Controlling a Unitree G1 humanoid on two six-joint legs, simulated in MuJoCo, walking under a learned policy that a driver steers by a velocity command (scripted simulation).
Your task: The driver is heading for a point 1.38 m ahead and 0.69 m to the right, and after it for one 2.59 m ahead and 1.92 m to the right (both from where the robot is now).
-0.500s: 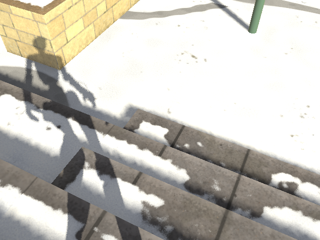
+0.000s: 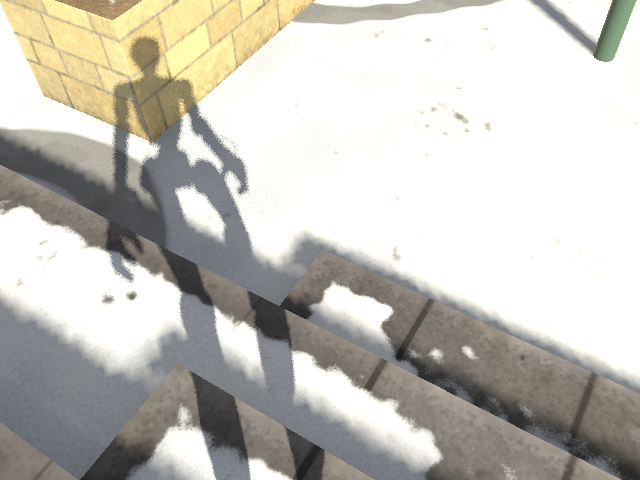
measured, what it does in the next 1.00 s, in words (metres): goes down, turning right: right foot 0.15 m lower, then left foot 0.15 m lower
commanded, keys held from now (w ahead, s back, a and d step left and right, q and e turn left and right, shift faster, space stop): w+e+shift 0.84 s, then w+shift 0.16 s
